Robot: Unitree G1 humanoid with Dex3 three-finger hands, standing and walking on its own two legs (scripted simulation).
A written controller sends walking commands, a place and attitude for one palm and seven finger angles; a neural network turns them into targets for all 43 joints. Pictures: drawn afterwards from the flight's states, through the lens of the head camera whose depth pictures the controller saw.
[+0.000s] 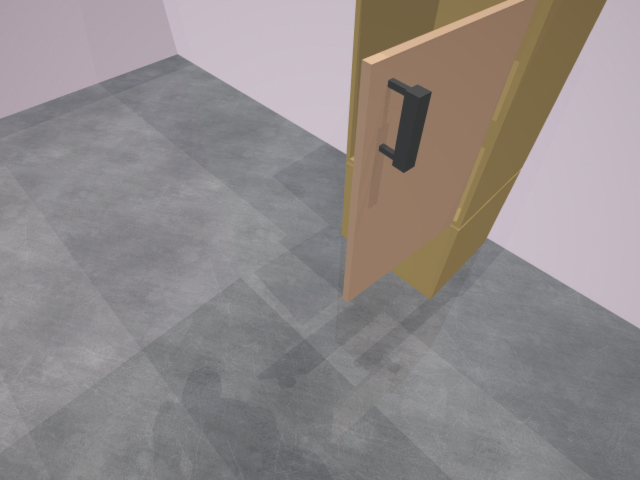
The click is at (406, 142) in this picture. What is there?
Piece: cupboard door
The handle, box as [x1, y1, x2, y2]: [379, 78, 431, 172]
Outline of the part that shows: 392,78 388,80 388,86 404,95 397,139 394,150 383,143 379,146 379,150 393,160 392,165 404,172 414,165 431,91 417,84 410,87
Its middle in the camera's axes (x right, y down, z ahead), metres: +0.12 -0.17 +0.58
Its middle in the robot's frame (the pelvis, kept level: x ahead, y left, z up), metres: +0.57 -0.09 +0.14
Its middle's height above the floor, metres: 0.92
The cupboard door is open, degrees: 85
